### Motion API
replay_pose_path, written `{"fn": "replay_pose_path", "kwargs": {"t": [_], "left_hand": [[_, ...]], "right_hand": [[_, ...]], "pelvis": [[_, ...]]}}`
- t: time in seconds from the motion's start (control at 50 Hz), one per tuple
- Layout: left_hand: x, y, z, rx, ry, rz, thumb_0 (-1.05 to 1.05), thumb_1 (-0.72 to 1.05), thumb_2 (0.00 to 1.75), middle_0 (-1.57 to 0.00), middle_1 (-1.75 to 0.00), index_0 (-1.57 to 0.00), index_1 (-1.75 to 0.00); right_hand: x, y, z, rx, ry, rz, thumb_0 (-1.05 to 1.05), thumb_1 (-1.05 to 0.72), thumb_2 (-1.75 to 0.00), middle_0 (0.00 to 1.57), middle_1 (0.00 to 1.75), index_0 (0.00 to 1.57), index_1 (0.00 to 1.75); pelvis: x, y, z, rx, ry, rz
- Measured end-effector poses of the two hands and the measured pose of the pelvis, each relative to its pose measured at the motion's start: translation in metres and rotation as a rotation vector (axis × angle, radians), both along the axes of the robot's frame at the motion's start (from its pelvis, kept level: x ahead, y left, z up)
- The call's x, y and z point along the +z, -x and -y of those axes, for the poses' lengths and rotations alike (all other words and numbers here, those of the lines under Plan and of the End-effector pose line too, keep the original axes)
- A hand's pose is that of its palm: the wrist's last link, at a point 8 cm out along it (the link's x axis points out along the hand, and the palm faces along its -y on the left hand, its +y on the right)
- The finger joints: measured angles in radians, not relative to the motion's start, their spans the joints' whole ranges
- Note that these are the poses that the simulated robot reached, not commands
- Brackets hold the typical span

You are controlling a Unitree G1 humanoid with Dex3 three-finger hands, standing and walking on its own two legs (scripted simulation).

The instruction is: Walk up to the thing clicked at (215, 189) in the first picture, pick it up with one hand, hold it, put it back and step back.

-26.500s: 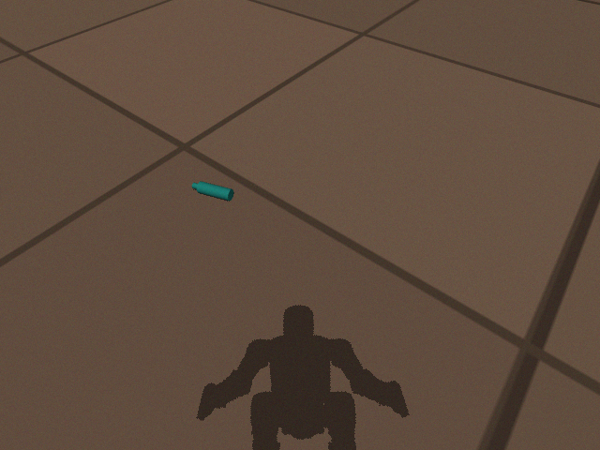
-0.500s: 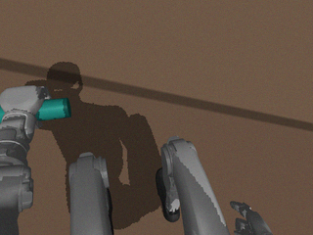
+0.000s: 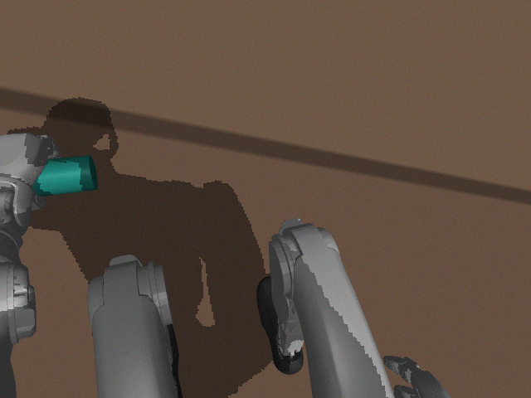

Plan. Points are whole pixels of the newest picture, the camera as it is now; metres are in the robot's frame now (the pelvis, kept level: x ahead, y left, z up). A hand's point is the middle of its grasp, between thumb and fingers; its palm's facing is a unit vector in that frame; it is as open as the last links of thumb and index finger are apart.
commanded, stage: lower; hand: left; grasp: from above
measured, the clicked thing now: (22, 180) +0.46 +0.29 -0.21
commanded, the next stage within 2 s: rest in 0.38 s
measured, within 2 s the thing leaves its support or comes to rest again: rests again in 1.86 s
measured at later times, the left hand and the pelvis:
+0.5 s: hand (44, 189) +0.46 +0.27 -0.25, palm faces -0.48 -0.05 -0.87, open 8.6 cm; pelvis +0.00 +0.00 -0.03, yaw -2 degrees
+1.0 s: hand (58, 186) +0.47 +0.26 -0.29, palm faces -0.48 -0.07 -0.87, open 8.5 cm; pelvis +0.00 +0.00 -0.05, yaw -5 degrees
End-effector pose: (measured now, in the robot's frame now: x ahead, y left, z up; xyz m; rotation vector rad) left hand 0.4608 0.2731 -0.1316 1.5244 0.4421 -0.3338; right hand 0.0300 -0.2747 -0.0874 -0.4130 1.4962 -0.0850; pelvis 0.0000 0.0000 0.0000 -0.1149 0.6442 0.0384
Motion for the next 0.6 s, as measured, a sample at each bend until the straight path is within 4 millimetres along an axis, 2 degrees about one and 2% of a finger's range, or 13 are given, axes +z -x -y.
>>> {"fn": "replay_pose_path", "kwargs": {"t": [0.18,0.44,0.6], "left_hand": [[-0.015,-0.006,-0.001,0.012,0.0,-0.021,0.0,0.16,0.42,-0.84,-0.38,-0.85,-0.38],[-0.054,-0.004,0.0,-0.006,0.041,-0.016,0.0,0.17,0.39,-0.86,-0.36,-0.86,-0.36],[-0.07,-0.004,-0.001,-0.004,0.022,-0.002,0.0,0.18,0.38,-0.86,-0.35,-0.86,-0.35]], "right_hand": [[-0.007,0.0,0.001,0.021,-0.009,-0.018,0.0,-0.91,-0.9,0.2,0.3,0.2,0.3],[-0.016,0.002,0.004,0.047,0.02,-0.045,0.0,-0.91,-0.9,0.2,0.3,0.2,0.3],[-0.022,0.0,0.003,0.063,0.016,-0.044,0.0,-0.91,-0.89,0.2,0.3,0.2,0.3]], "pelvis": [[-0.008,-0.002,0.001,-0.003,0.004,0.007],[-0.029,-0.002,0.0,-0.015,0.026,0.034],[-0.038,-0.003,-0.001,-0.02,0.031,0.042]]}}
